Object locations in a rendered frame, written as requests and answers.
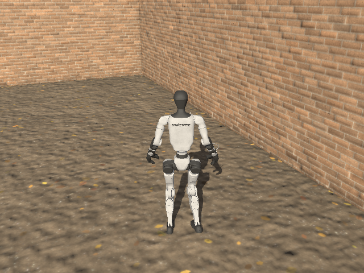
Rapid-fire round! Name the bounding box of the robot right thigh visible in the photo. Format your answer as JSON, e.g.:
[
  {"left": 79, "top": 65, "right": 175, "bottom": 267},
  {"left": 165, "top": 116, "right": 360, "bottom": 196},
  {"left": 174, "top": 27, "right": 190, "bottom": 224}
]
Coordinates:
[{"left": 186, "top": 159, "right": 201, "bottom": 196}]

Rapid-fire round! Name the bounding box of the robot left upper arm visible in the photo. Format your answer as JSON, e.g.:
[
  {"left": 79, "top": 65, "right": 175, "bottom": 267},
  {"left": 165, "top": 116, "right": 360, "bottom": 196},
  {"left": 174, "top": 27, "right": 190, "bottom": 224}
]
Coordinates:
[{"left": 153, "top": 115, "right": 169, "bottom": 146}]

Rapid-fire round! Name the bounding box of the right robot hand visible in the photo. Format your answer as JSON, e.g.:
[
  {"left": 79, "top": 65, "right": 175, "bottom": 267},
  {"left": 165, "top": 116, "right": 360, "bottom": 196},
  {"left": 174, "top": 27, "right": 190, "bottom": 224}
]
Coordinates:
[{"left": 206, "top": 154, "right": 219, "bottom": 165}]

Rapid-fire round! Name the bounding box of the left robot forearm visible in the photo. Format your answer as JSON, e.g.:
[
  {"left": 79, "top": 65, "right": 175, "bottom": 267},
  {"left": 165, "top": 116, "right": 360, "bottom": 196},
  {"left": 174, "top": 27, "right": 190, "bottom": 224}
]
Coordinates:
[{"left": 148, "top": 137, "right": 158, "bottom": 156}]

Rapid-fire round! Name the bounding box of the right robot forearm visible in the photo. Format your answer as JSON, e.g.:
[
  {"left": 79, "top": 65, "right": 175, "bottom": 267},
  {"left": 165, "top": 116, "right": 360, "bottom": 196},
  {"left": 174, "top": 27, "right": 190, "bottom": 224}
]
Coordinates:
[{"left": 205, "top": 137, "right": 217, "bottom": 156}]

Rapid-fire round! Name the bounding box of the left robot hand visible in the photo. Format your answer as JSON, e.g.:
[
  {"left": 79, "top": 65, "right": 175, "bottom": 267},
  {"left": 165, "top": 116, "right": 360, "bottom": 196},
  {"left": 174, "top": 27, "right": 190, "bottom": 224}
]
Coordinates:
[{"left": 146, "top": 153, "right": 159, "bottom": 164}]

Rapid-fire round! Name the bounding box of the robot right foot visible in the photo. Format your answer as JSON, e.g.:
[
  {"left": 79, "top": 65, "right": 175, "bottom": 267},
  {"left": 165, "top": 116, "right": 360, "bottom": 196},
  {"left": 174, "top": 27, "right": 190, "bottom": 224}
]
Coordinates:
[{"left": 191, "top": 220, "right": 202, "bottom": 233}]

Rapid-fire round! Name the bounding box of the robot right upper arm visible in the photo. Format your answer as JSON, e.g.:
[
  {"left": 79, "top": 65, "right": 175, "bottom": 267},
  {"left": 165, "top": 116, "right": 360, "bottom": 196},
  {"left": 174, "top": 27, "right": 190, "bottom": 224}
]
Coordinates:
[{"left": 193, "top": 115, "right": 210, "bottom": 146}]

